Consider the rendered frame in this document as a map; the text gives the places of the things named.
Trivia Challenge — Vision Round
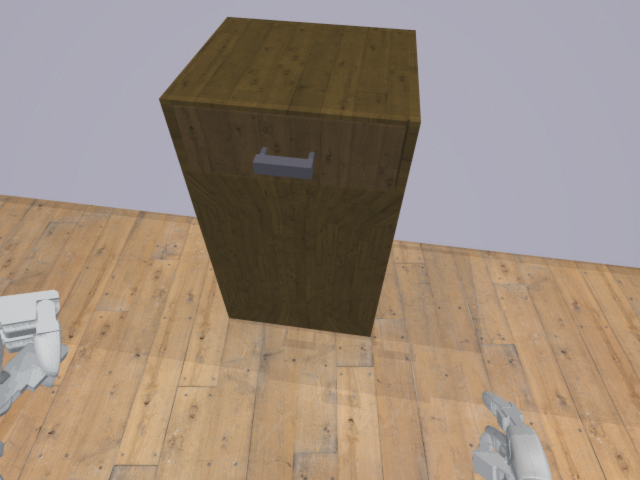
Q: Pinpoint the left robot hand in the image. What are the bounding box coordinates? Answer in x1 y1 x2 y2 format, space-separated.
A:
0 290 69 417

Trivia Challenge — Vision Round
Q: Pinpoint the handle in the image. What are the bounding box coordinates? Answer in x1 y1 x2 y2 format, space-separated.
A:
253 147 315 179

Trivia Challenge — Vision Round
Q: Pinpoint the drawer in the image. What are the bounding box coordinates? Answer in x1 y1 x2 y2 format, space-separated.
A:
173 105 406 192

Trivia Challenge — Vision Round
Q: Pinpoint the right robot hand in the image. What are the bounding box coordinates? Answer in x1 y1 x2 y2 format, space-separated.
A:
472 391 552 480

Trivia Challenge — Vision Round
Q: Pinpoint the cabinet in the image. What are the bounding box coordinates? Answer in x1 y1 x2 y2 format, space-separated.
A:
159 17 421 337

